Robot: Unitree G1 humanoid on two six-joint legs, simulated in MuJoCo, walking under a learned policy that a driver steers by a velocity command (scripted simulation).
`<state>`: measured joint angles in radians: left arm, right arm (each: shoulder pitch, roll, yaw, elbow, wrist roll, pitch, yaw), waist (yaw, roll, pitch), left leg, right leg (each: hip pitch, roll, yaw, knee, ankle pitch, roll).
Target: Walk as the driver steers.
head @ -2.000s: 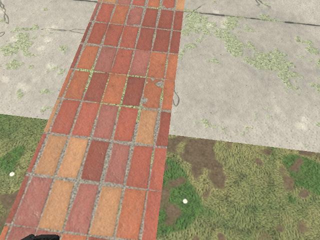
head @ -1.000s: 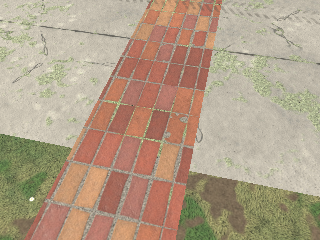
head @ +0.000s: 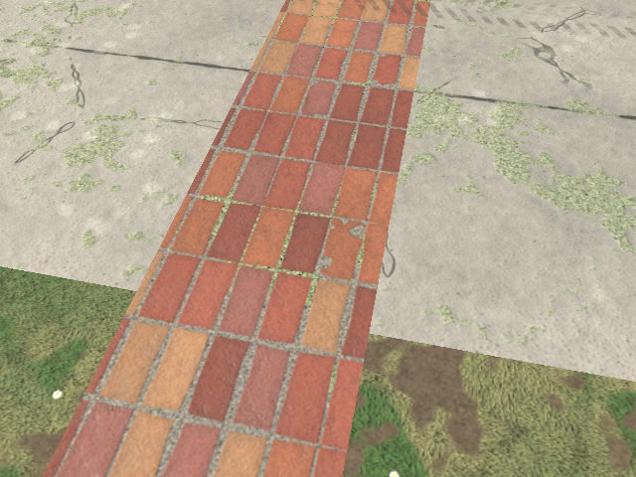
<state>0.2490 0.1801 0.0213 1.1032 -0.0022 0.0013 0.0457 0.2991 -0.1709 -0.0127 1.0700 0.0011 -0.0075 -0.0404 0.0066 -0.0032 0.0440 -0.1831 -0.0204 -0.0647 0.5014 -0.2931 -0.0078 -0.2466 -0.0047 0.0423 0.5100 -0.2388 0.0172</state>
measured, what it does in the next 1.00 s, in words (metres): walks ahead: left foot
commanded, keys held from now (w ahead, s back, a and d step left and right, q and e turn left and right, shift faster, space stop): no key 0.04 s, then w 0.74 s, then w+e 0.22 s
